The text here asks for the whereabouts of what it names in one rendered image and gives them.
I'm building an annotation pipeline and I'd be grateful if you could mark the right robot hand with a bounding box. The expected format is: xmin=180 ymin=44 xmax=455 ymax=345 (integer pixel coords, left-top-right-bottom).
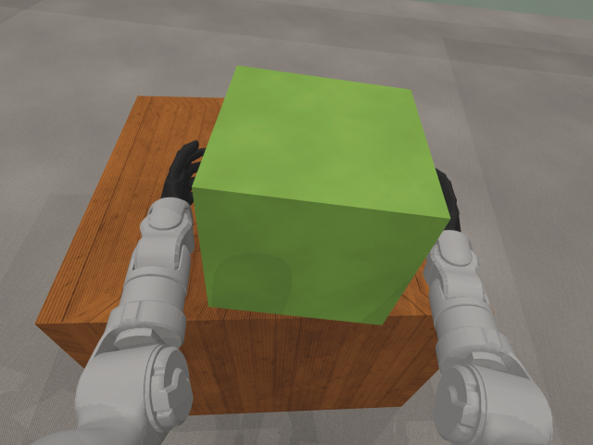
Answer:
xmin=435 ymin=168 xmax=461 ymax=232

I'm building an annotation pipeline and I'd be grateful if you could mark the robot right forearm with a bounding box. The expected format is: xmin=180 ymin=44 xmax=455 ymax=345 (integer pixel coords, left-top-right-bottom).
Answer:
xmin=423 ymin=230 xmax=553 ymax=444

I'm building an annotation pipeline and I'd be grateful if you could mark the left robot upper arm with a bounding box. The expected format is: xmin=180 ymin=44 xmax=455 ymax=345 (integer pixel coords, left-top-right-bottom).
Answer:
xmin=31 ymin=344 xmax=193 ymax=445

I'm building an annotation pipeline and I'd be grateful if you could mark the carton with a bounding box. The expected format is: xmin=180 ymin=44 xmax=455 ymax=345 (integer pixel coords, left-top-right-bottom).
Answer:
xmin=192 ymin=66 xmax=450 ymax=325

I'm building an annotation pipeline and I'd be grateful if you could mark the pedestal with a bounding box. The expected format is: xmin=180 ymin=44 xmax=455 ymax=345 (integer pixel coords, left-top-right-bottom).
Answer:
xmin=35 ymin=95 xmax=495 ymax=415

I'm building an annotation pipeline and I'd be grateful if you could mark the left robot hand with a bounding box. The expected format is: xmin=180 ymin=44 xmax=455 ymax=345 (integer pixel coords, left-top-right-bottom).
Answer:
xmin=161 ymin=140 xmax=206 ymax=206

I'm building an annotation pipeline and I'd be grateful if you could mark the robot left forearm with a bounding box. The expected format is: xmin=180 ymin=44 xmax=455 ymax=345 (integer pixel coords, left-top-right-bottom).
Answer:
xmin=75 ymin=197 xmax=195 ymax=424

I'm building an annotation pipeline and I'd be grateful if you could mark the right robot upper arm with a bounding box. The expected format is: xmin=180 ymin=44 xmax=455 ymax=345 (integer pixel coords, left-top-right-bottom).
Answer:
xmin=433 ymin=363 xmax=559 ymax=445

